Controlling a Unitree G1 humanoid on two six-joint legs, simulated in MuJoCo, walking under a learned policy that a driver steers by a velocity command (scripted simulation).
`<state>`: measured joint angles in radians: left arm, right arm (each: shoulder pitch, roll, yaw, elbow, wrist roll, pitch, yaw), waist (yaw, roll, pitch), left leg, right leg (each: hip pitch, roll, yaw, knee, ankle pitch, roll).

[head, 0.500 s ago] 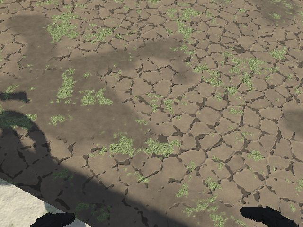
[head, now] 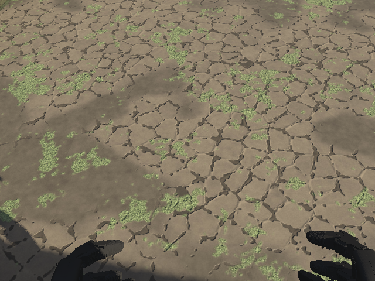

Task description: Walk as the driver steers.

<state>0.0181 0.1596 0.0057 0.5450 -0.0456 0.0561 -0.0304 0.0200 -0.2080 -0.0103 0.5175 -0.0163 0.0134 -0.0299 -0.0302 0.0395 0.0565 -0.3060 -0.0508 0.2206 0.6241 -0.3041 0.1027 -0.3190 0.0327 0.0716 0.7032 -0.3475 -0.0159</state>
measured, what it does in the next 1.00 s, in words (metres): steps on the spot, turning right: left foot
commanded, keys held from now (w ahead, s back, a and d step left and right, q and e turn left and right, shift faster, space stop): w+e+shift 0.14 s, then e+shift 0.40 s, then shift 0.24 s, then w+shift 0.14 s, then shift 0.08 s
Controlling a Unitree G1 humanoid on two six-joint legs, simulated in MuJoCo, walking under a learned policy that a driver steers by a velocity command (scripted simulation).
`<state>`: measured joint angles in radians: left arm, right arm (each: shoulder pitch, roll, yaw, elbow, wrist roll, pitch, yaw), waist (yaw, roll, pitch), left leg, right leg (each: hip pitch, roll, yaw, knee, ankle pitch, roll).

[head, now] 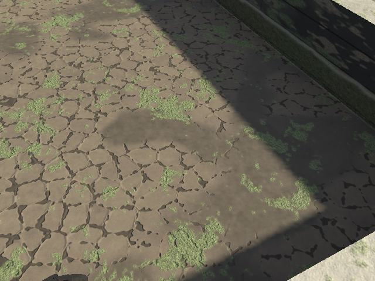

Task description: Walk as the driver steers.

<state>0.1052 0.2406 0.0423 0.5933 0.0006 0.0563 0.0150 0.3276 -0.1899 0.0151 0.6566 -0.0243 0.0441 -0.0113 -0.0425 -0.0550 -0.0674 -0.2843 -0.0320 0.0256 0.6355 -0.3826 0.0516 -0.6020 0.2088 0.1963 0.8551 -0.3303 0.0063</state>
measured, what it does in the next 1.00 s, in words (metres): steps on the spot, turning left: right foot, then left foot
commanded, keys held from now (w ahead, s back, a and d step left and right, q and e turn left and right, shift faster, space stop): shift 0.02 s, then q+shift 0.70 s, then shift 0.28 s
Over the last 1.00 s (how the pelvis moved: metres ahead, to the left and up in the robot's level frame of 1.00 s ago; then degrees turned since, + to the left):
-0.04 -0.02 0.01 -39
